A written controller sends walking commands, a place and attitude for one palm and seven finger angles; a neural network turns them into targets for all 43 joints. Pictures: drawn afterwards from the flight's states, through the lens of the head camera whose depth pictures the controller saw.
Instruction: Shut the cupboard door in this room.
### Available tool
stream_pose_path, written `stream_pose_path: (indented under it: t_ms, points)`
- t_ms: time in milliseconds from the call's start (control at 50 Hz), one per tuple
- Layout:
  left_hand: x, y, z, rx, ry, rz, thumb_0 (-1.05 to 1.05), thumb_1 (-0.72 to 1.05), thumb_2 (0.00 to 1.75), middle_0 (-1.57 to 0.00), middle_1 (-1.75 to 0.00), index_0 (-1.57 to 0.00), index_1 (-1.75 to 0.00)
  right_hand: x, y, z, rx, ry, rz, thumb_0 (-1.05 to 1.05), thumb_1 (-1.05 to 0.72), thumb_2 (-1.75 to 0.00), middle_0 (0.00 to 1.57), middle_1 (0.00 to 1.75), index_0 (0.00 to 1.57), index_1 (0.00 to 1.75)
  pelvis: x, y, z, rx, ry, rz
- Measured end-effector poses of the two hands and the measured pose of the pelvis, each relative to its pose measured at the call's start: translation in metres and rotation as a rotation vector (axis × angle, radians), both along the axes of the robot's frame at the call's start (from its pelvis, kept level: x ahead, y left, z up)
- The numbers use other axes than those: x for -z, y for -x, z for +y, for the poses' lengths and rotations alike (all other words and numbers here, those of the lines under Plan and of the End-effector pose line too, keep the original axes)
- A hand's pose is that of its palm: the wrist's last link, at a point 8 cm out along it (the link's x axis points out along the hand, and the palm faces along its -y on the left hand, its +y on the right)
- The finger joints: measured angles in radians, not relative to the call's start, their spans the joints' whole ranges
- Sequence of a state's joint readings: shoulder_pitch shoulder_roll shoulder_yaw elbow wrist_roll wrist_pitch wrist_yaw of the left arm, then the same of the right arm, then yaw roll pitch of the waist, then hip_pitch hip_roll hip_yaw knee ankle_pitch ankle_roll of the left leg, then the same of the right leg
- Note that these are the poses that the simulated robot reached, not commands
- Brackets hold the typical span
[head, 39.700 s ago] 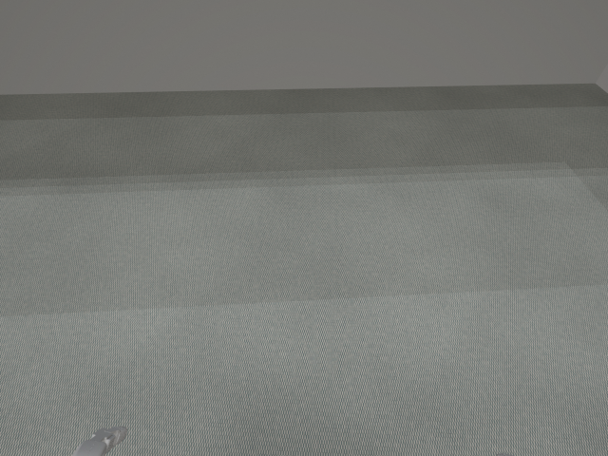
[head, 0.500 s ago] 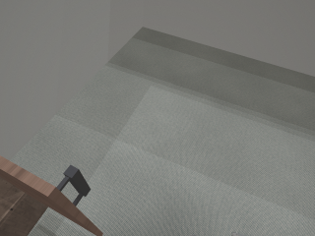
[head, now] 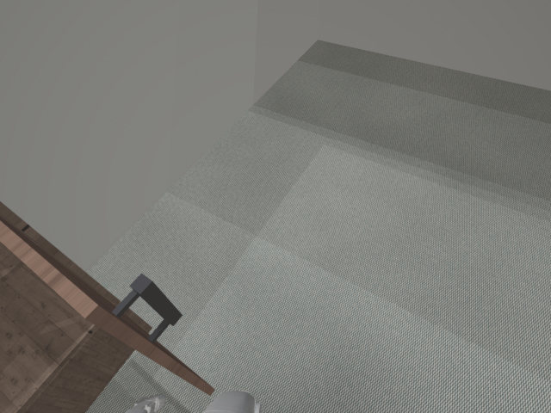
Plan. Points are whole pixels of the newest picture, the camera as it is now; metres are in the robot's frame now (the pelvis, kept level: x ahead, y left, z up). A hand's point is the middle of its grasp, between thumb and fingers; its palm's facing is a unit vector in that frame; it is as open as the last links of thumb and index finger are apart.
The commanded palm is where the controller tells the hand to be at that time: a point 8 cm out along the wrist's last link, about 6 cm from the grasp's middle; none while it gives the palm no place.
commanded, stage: turn or walk to find it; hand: left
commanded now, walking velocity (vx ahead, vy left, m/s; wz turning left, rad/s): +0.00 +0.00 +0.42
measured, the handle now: (149, 312) +0.27 +0.22 -0.05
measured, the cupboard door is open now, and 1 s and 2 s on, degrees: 87 87 87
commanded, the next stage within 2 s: none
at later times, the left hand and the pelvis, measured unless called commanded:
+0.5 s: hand out of the picture -0.01 +0.26 -0.17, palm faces +0.27 -0.93 -0.23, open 7.4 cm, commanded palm none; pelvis +0.00 +0.04 +0.00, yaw +13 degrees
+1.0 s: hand out of the picture +0.01 +0.18 -0.14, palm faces +0.44 -0.86 -0.28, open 7.4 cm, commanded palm none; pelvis +0.01 -0.03 +0.01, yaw +26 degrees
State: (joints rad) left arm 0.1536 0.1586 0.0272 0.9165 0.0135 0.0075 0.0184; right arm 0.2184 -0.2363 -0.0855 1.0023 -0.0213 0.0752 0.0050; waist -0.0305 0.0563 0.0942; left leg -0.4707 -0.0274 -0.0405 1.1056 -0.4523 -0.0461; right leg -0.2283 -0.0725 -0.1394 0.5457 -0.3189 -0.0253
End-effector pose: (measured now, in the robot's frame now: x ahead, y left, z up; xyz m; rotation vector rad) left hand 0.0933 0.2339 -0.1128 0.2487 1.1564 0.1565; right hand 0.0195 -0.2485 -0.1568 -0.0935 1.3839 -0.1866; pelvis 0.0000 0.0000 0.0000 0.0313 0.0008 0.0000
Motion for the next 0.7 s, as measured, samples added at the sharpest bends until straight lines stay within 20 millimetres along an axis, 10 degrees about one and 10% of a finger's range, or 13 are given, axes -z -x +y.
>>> stream_pose_path:
  t_ms: [180, 380, 700]
  points:
    - [0.009, 0.057, 0.01, -0.136, 0.023, 0.069, 0.01, 0.91, 0.9, -0.21, -0.29, -0.21, -0.3, -0.012, -0.048, 0.0, -0.134, 0.032, -0.03, 0.0, -0.91, -0.9, 0.2, 0.3, 0.2, 0.3, -0.002, -0.002, 0.002, -0.092, -0.007, -0.005]
    - [0.043, 0.131, 0.063, -0.297, 0.053, 0.208, 0.01, 0.91, 0.9, -0.2, -0.29, -0.2, -0.3, -0.032, -0.126, 0.058, -0.311, 0.085, -0.218, 0.0, -0.91, -0.9, 0.2, 0.3, 0.2, 0.3, 0.01, 0.001, 0.036, -0.166, 0.03, -0.016]
    - [0.013, 0.081, 0.054, -0.333, 0.038, 0.03, 0.01, 0.91, 0.9, -0.2, -0.29, -0.2, -0.3, -0.024, -0.104, 0.06, -0.362, 0.022, -0.12, 0.0, -0.91, -0.9, 0.21, 0.3, 0.21, 0.3, -0.003, 0.0, 0.02, -0.298, 0.04, 0.002]
